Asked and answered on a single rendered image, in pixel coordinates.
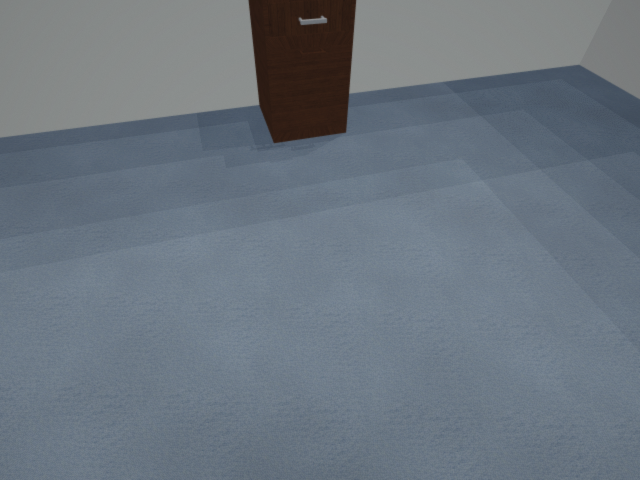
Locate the cabinet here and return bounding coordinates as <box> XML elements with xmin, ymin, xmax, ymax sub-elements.
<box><xmin>249</xmin><ymin>0</ymin><xmax>356</xmax><ymax>143</ymax></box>

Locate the handle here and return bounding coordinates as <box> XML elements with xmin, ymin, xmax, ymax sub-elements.
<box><xmin>299</xmin><ymin>16</ymin><xmax>327</xmax><ymax>25</ymax></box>
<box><xmin>301</xmin><ymin>51</ymin><xmax>326</xmax><ymax>58</ymax></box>

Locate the drawer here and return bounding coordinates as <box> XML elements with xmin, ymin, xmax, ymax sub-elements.
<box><xmin>267</xmin><ymin>0</ymin><xmax>351</xmax><ymax>37</ymax></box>

